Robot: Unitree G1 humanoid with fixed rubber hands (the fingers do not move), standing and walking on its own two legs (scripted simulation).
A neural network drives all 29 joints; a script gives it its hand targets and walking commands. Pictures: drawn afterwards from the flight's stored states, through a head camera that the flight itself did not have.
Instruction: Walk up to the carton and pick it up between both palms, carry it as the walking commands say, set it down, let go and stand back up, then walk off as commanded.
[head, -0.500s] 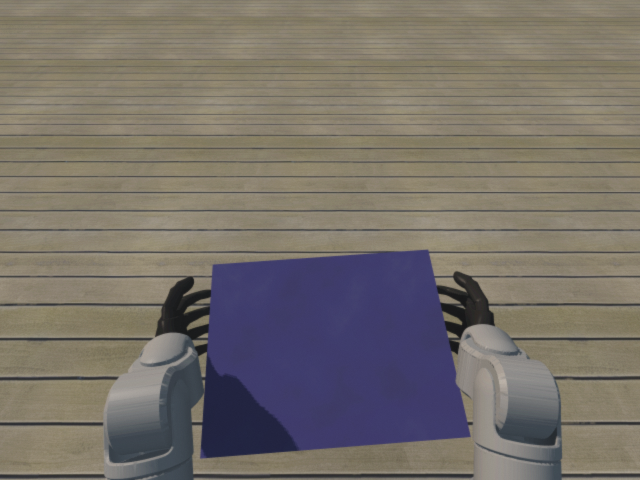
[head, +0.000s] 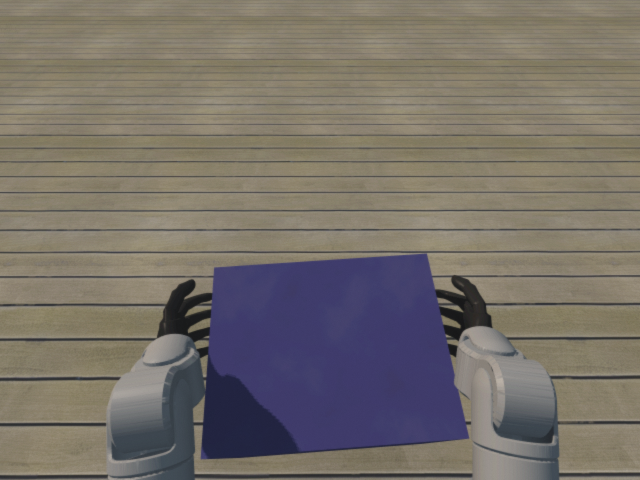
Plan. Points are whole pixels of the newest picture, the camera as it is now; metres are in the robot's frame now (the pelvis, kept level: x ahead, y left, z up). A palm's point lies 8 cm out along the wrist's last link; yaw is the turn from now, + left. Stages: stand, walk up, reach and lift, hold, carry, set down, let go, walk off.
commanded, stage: carry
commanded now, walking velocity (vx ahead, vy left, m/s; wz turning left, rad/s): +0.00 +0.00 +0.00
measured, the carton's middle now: (326, 362) +0.28 +0.00 +0.01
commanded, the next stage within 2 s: hold in 0.34 s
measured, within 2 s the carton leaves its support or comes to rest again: neither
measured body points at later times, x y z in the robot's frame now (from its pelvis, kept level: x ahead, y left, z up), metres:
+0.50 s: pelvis +0.00 +0.00 +0.01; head -0.02 -0.01 +0.46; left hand +0.28 +0.16 +0.03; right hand +0.28 -0.18 +0.03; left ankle +0.05 +0.13 -0.72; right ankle +0.03 -0.15 -0.72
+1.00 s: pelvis +0.02 -0.02 +0.02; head -0.04 -0.03 +0.46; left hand +0.31 +0.14 +0.06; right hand +0.30 -0.20 +0.04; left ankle +0.05 +0.13 -0.72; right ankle +0.03 -0.15 -0.72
